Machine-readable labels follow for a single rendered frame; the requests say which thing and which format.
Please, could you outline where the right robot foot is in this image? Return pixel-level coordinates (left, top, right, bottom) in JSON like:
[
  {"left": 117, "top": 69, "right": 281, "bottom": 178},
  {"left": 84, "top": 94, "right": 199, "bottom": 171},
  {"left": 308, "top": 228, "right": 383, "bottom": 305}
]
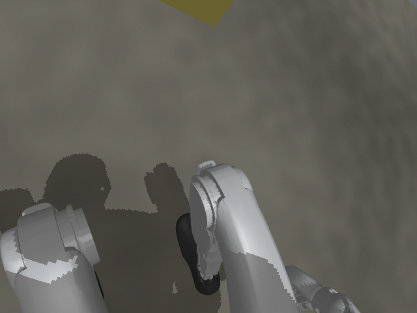
[{"left": 176, "top": 213, "right": 220, "bottom": 295}]

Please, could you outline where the right robot arm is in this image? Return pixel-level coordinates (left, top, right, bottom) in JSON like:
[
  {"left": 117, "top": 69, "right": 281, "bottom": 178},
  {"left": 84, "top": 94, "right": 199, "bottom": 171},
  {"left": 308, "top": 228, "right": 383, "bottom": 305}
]
[{"left": 311, "top": 287, "right": 360, "bottom": 313}]

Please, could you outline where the right robot hand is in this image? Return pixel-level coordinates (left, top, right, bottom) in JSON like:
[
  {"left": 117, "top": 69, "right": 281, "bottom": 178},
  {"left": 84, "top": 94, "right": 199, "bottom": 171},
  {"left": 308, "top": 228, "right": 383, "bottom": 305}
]
[{"left": 284, "top": 265, "right": 323, "bottom": 313}]

